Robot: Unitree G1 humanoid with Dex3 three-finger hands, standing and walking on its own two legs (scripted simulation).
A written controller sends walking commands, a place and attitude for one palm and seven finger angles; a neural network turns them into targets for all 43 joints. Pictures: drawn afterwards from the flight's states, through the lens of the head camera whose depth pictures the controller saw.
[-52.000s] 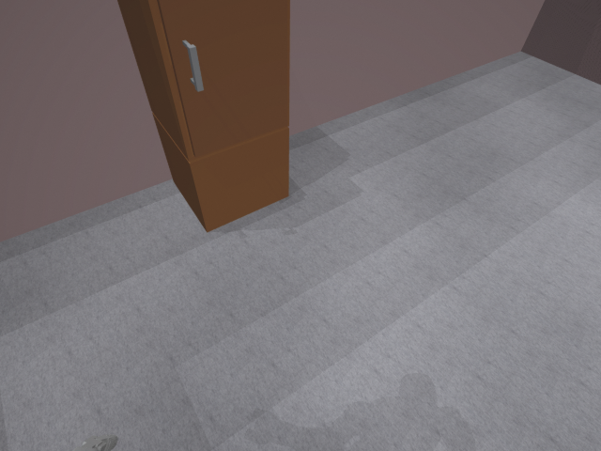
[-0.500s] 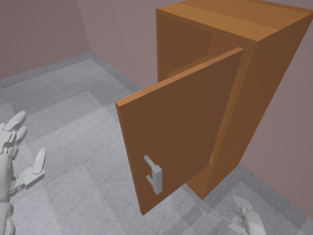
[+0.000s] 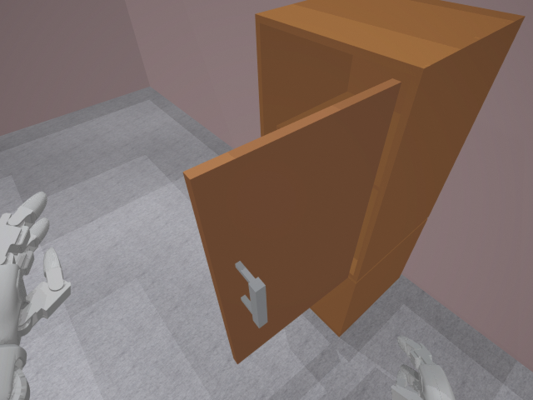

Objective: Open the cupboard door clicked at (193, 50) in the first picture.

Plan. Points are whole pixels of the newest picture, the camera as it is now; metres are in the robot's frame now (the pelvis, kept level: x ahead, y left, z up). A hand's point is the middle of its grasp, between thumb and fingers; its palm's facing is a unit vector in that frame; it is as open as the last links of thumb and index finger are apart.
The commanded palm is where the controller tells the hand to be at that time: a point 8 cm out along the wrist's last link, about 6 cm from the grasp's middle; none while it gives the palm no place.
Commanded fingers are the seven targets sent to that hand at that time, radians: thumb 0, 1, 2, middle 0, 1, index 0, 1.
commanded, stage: step back with the hand held close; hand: left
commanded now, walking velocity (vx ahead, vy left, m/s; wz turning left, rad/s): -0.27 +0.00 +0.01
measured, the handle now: (251, 295) +0.29 +0.07 -0.02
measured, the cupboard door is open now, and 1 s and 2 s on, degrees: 87 87 87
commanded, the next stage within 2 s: stop stepping back and stand still in 1.18 s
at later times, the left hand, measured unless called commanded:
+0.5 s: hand (40, 308) +0.16 +0.28 +0.15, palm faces +0.37 -0.76 -0.53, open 7.4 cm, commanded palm +0.10 +0.31 +0.17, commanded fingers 0.00 0.90 0.90 -0.20 -0.30 -0.20 -0.30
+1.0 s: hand out of the picture +0.12 +0.30 +0.16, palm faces +0.43 -0.77 -0.47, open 7.5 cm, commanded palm +0.06 +0.33 +0.17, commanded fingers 0.00 0.90 0.90 -0.20 -0.30 -0.20 -0.30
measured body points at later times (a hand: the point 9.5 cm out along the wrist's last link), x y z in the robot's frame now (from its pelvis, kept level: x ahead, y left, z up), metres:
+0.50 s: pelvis -0.05 +0.02 -0.01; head -0.03 +0.02 +0.44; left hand +0.14 +0.31 +0.18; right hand +0.12 -0.24 -0.08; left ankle -0.02 +0.08 -0.74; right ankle +0.01 -0.09 -0.74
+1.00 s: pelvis -0.09 +0.03 -0.01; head -0.05 +0.05 +0.44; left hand +0.09 +0.33 +0.18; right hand +0.08 -0.20 -0.09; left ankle -0.02 +0.08 -0.74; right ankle -0.20 -0.10 -0.71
